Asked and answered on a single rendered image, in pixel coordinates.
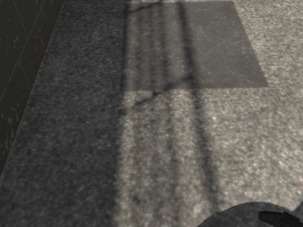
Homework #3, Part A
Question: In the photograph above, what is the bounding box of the right robot hand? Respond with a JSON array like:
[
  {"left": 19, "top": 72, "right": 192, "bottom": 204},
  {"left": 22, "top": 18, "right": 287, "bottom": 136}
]
[{"left": 258, "top": 211, "right": 303, "bottom": 227}]

